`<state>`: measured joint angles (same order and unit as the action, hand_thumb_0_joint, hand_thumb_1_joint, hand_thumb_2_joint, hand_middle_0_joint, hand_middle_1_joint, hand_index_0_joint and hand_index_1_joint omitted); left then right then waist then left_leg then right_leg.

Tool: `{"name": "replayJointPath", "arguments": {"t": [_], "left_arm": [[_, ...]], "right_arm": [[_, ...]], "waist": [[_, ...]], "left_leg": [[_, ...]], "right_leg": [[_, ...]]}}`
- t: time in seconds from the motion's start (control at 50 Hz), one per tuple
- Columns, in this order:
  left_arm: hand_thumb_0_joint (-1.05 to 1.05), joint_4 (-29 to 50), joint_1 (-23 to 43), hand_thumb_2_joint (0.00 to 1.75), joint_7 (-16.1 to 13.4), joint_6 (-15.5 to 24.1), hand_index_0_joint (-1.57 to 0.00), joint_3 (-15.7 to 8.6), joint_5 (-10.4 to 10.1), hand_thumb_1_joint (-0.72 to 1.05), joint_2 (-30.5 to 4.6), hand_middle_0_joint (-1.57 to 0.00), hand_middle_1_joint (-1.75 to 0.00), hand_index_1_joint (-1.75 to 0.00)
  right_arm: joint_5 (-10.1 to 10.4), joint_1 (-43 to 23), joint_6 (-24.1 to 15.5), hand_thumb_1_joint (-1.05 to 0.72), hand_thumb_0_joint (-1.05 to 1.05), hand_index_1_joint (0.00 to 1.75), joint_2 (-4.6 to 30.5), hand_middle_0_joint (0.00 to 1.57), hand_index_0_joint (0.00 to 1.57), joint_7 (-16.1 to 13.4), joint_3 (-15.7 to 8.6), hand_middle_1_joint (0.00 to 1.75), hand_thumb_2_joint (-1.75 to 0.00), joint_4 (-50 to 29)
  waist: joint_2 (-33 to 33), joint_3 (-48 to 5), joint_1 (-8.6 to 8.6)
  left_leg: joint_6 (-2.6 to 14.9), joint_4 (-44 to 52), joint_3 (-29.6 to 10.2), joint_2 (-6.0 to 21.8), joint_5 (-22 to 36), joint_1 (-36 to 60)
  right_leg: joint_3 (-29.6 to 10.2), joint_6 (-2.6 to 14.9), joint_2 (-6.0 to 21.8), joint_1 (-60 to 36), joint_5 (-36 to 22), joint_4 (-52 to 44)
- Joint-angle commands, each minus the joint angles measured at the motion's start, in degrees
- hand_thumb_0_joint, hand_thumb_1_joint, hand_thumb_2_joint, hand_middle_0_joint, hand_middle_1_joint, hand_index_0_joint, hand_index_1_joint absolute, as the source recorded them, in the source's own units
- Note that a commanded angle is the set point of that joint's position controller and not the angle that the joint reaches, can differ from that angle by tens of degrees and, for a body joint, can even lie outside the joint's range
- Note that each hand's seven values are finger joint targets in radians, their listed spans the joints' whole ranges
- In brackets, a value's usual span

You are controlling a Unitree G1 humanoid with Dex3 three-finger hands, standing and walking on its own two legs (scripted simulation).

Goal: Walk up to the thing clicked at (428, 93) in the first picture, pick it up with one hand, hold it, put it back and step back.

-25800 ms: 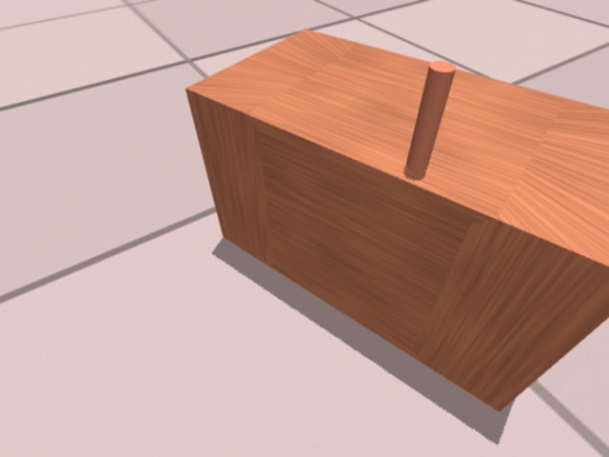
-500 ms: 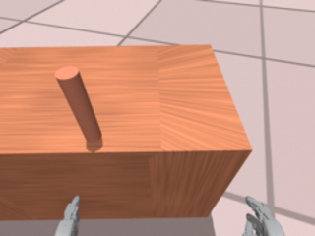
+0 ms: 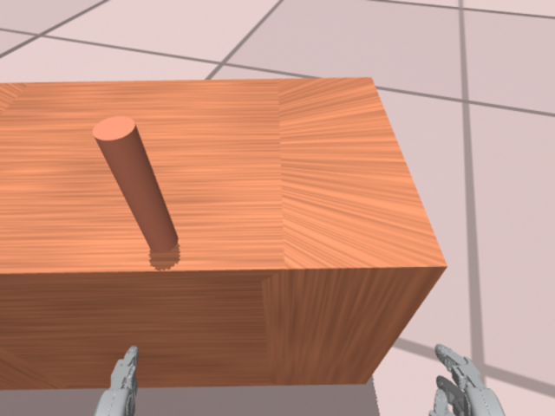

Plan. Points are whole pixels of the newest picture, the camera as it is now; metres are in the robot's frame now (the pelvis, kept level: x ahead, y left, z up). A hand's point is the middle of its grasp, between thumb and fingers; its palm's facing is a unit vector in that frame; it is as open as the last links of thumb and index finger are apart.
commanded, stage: home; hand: left
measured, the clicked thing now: (143, 194) +0.43 +0.22 +0.11
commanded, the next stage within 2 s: stand in 0.72 s
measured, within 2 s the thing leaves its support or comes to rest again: neither
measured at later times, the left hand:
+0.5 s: hand out of the picture +0.16 +0.18 -0.05, palm faces +0.11 -0.96 -0.25, open 17.7 cm
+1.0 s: hand out of the picture +0.06 +0.26 -0.11, palm faces -0.02 -0.94 -0.35, open 16.1 cm
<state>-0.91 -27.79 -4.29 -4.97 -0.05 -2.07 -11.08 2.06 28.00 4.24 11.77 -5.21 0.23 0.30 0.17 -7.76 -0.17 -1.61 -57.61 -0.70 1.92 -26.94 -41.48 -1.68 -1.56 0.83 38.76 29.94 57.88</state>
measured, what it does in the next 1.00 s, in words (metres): stands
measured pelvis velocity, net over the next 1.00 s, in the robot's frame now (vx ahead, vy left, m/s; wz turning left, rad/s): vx -0.01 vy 0.01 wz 0.01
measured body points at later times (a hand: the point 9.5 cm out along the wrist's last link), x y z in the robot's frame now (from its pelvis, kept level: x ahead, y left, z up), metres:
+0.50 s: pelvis +0.00 +0.00 +0.00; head +0.03 +0.00 +0.45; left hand +0.15 +0.23 -0.03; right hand +0.15 -0.25 -0.07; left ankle +0.02 +0.14 -0.68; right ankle -0.01 -0.14 -0.68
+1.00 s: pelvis -0.01 +0.01 +0.03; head +0.00 +0.02 +0.48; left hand +0.06 +0.31 -0.09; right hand +0.07 -0.29 -0.08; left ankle +0.02 +0.14 -0.68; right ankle -0.01 -0.14 -0.68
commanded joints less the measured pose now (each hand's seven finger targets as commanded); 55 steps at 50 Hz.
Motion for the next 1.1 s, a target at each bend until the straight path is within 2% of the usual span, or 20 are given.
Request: {"name": "replayJointPath", "arguments": {"t": [0.0,0.16,0.18,0.24,0.3,0.32,0.38,0.54,0.56,0.58,0.6,0.62,0.68,0.74,0.8,0.84,0.86,0.94,1.02,1.08], "left_arm": [[0.00,10.96,-0.02,0.02,-0.66,2.91,-0.04,-3.85,0.33,-0.61,-6.17,-0.04,-0.04,-0.04],[0.00,11.98,0.03,0.01,-0.44,2.38,-0.04,-2.77,0.29,-0.61,-5.22,-0.04,-0.04,-0.04],[0.00,10.60,-3.40,0.02,-1.78,1.58,-0.04,-5.73,0.73,-0.60,-6.86,-0.04,-0.05,-0.05],[0.00,13.37,-2.60,0.02,-2.20,0.59,-0.04,-2.67,0.54,-0.60,-5.51,-0.04,-0.04,-0.04],[0.00,13.48,-2.81,0.04,-2.94,-0.56,-0.05,-3.47,0.79,-0.57,-6.45,-0.05,-0.05,-0.05],[0.00,13.20,-1.70,0.03,-2.89,-0.65,-0.04,-2.28,0.82,-0.60,-5.70,-0.04,-0.05,-0.05],[0.00,14.19,-0.47,0.03,-3.60,-1.46,-0.04,-3.24,1.00,-0.60,-6.73,-0.04,-0.05,-0.05],[0.00,12.40,-1.98,0.02,-4.14,-3.38,-0.04,-2.58,1.29,-0.61,-5.57,-0.04,-0.04,-0.04],[0.00,-7.71,9.28,0.00,-1.63,1.22,-0.04,-5.42,8.15,-0.61,-17.00,-0.04,-0.04,-0.04],[0.00,-13.37,7.82,0.02,-0.28,3.34,-0.04,-6.07,8.42,-0.61,-17.35,-0.04,-0.04,-0.04],[0.00,-15.08,8.84,0.01,0.35,4.69,-0.04,-5.74,7.99,-0.61,-17.44,-0.04,-0.04,-0.04],[0.00,-16.55,8.45,0.02,1.16,5.36,-0.04,-5.06,7.39,-0.61,-16.65,-0.04,-0.04,-0.04],[0.00,-22.73,11.27,0.03,2.45,6.91,-0.04,-4.14,5.59,-0.59,-17.12,-0.04,-0.05,-0.05],[0.00,-27.93,14.06,0.03,2.86,7.23,-0.04,-4.38,5.05,-0.59,-18.24,-0.04,-0.05,-0.05],[0.00,-32.70,14.62,0.04,2.75,7.77,-0.05,-4.27,4.92,-0.58,-18.60,-0.05,-0.05,-0.05],[0.00,-35.48,14.79,0.20,2.56,7.85,-0.20,-4.28,4.75,-0.42,-19.04,-0.20,-0.21,-0.21],[0.00,-36.82,15.20,0.28,2.58,7.83,-0.20,-4.14,4.57,-0.34,-19.07,-0.20,-0.29,-0.29],[0.00,-42.04,13.86,0.60,2.34,7.35,-0.20,-3.80,3.66,-0.02,-18.44,-0.20,-0.30,-0.30],[0.00,-46.91,13.76,0.90,2.56,7.06,-0.20,-3.43,3.62,0.30,-19.07,-0.20,-0.30,-0.30],[0.00,-49.87,14.90,0.90,2.59,6.97,-0.20,-3.14,3.49,0.54,-19.38,-0.20,-0.30,-0.30]], "right_arm": [[-0.45,0.07,-3.04,-0.90,0.00,0.30,5.67,0.20,0.20,-0.38,-3.57,0.30,-0.90,-10.53],[-0.40,-0.39,-3.25,-0.90,0.00,0.30,5.12,0.20,0.20,-0.40,-3.29,0.30,-0.90,-11.48],[-0.09,-5.03,-3.23,-0.90,0.00,0.30,7.93,0.20,0.20,-0.99,-4.01,0.30,-0.90,4.20],[0.17,-6.41,-4.80,-0.90,0.00,0.30,7.41,0.20,0.20,-1.62,-3.25,0.30,-0.90,2.66],[-0.13,-7.32,-5.96,-0.90,0.00,0.30,7.21,0.20,0.20,-2.01,-3.11,0.30,-0.90,7.21],[-0.22,-8.26,-6.12,-0.90,0.00,0.30,7.18,0.20,0.20,-1.99,-2.99,0.30,-0.90,8.73],[-0.42,-10.14,-7.20,-0.90,0.00,0.30,7.47,0.20,0.20,-2.43,-3.19,0.30,-0.90,11.06],[-0.92,-12.98,-9.96,-0.90,0.00,0.30,7.28,0.20,0.20,-3.32,-3.05,0.30,-0.90,14.24],[-7.77,-15.52,-8.06,-0.90,0.00,0.30,16.16,0.20,0.20,-0.43,-5.14,0.30,-0.90,29.55],[-8.50,-14.43,-7.33,-0.90,0.00,0.30,16.20,0.20,0.20,0.82,-5.66,0.30,-0.90,31.37],[-8.32,-15.08,-7.16,-0.90,0.00,0.30,15.78,0.20,0.20,1.49,-5.37,0.30,-0.90,31.99],[-7.87,-15.64,-6.90,-0.90,0.00,0.30,15.75,0.20,0.20,2.05,-5.32,0.30,-0.90,32.12],[-4.94,-17.23,-7.03,-0.90,0.00,0.30,15.02,0.20,0.20,4.16,-5.20,0.30,-0.90,34.79],[-4.60,-17.10,-6.81,-0.90,0.00,0.30,14.83,0.20,0.20,4.73,-5.43,0.30,-0.90,37.94],[-4.82,-17.49,-6.71,-0.90,0.00,0.30,15.26,0.20,0.20,4.97,-5.60,0.30,-0.90,40.93],[-4.77,-17.72,-6.60,-0.90,0.00,0.30,15.48,0.20,0.20,4.91,-5.67,0.30,-0.90,42.65],[-4.69,-17.67,-6.71,-0.90,0.00,0.30,15.71,0.20,0.20,4.87,-5.62,0.30,-0.90,43.55],[-4.61,-18.65,-6.66,-0.90,0.00,0.30,17.86,0.20,0.20,4.57,-5.61,0.30,-0.90,46.98],[-4.17,-19.68,-6.32,-0.90,0.00,0.30,18.40,0.20,0.20,4.27,-5.19,0.30,-0.90,50.08],[-3.99,-19.79,-6.13,-0.90,0.00,0.30,18.34,0.20,0.20,4.14,-4.92,0.30,-0.90,52.43]], "waist": [[-1.17,-5.67,0.33],[-0.98,-5.55,0.04],[0.84,-6.62,-0.69],[0.62,-6.17,-1.24],[-2.73,-6.25,-1.23],[-3.89,-3.99,-2.11],[-4.82,-4.60,-1.59],[-1.14,-5.14,-1.39],[3.46,4.48,0.34],[4.07,1.00,-0.17],[4.19,1.12,-0.34],[2.98,2.21,-0.07],[3.30,2.47,0.56],[3.39,4.09,-0.04],[1.02,2.94,0.12],[1.36,4.10,0.33],[0.68,4.06,0.08],[-5.07,4.57,1.57],[-4.43,7.16,1.53],[-2.67,7.60,0.89]], "left_leg": [[1.61,8.65,3.05,-1.53,13.26,7.64],[1.61,9.15,2.55,-1.38,12.06,7.80],[1.61,7.99,0.52,-0.80,12.96,8.83],[1.73,7.74,1.15,-0.99,14.44,9.53],[1.63,7.67,1.42,-0.89,15.92,10.17],[1.50,8.18,1.50,-0.74,14.36,9.91],[1.33,9.21,0.79,-0.48,12.84,10.22],[1.67,8.49,1.02,-0.79,12.39,9.74],[4.21,10.44,-1.67,0.69,15.91,11.88],[5.17,10.04,-1.16,0.58,16.29,14.27],[5.61,10.19,-1.54,0.40,16.50,14.60],[6.16,11.33,-2.55,0.28,15.73,15.01],[5.84,13.17,-2.85,-0.02,11.64,16.68],[5.45,14.53,-2.63,-0.51,9.74,18.53],[5.76,15.83,-3.56,0.14,14.30,21.08],[5.78,17.49,-4.05,0.42,14.89,21.81],[5.71,18.12,-4.29,0.77,17.02,23.56],[6.66,24.85,-9.10,4.12,17.06,24.38],[5.70,28.37,-8.59,4.04,13.42,23.73],[4.85,29.99,-7.65,3.72,13.57,26.42]], "right_leg": [[3.26,1.49,-1.04,-2.89,-15.57,-9.39],[3.64,1.54,-1.21,-2.31,-14.05,-9.16],[4.39,1.36,-2.18,-3.89,-15.37,-9.30],[4.08,1.27,-1.88,-4.14,-17.07,-10.39],[4.00,1.37,-1.71,-4.35,-18.47,-10.30],[4.11,1.48,-1.74,-3.14,-16.94,-10.44],[4.70,1.73,-1.90,-3.25,-14.74,-10.58],[4.75,1.42,-1.79,-4.65,-14.70,-11.99],[-0.93,5.85,2.28,-13.18,-14.58,-14.57],[-3.01,7.22,3.46,-14.48,-16.37,-14.41],[-4.09,7.87,3.77,-14.81,-17.95,-13.98],[-4.28,7.47,3.44,-12.93,-15.41,-14.99],[-5.18,7.24,3.90,-14.77,-12.55,-17.47],[-7.00,6.84,4.55,-13.78,-10.01,-21.09],[-5.93,6.09,4.32,-16.44,-15.76,-20.78],[-5.56,5.96,4.25,-16.91,-15.98,-21.59],[-5.24,5.92,4.21,-17.13,-17.62,-21.73],[-1.95,4.54,2.20,-20.22,-17.30,-20.51],[-2.52,4.67,2.88,-23.07,-16.33,-25.46],[-3.26,4.53,3.71,-23.56,-16.91,-28.67]]}}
